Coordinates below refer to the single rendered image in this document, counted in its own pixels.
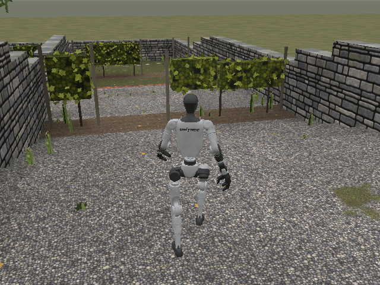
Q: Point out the robot right hand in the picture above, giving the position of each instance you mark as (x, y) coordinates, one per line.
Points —
(227, 181)

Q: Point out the right robot forearm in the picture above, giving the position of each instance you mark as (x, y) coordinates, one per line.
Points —
(220, 162)

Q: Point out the left robot upper arm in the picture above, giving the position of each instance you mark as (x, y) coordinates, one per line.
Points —
(171, 125)

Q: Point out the robot right shin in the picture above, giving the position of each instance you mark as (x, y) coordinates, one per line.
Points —
(201, 199)

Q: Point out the robot left hand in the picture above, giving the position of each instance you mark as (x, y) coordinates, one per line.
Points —
(163, 158)

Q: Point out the right robot upper arm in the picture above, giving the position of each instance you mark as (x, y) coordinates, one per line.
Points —
(208, 125)

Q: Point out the robot right foot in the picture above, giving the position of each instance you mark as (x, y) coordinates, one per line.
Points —
(199, 220)

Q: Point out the left robot forearm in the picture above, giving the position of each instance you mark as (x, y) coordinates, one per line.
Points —
(160, 150)

